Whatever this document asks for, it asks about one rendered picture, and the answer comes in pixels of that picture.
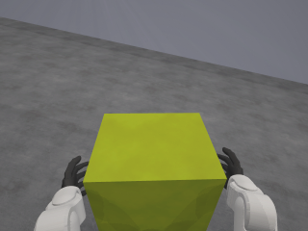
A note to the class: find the left robot hand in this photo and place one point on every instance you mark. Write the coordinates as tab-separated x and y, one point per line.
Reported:
71	177

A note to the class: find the carton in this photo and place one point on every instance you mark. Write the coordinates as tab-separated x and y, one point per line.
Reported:
153	172

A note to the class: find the robot right forearm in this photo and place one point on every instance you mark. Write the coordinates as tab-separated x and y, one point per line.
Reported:
253	210

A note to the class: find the robot left forearm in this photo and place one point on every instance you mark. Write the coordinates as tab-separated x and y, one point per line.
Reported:
65	212

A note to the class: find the right robot hand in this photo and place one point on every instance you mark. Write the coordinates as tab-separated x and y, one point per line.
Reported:
233	166

